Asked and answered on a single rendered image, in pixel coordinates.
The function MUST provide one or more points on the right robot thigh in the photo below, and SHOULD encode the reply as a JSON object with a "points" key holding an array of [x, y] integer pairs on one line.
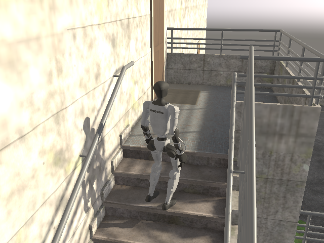
{"points": [[171, 151]]}

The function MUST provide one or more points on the robot head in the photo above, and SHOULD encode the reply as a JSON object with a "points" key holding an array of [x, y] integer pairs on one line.
{"points": [[161, 90]]}

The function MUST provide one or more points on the right robot upper arm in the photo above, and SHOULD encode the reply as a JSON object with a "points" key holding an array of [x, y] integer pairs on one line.
{"points": [[174, 111]]}

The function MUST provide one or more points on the left robot forearm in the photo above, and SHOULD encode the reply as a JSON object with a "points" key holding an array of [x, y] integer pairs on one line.
{"points": [[146, 131]]}

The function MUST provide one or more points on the robot right hand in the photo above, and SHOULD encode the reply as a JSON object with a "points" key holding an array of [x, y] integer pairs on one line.
{"points": [[182, 159]]}

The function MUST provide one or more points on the right robot forearm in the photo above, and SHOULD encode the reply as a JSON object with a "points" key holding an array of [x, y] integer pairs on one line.
{"points": [[177, 142]]}

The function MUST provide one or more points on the robot left hand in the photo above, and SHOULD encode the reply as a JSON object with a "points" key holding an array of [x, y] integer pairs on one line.
{"points": [[147, 140]]}

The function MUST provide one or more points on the left robot upper arm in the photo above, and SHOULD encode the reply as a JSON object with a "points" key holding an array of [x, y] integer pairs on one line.
{"points": [[145, 114]]}

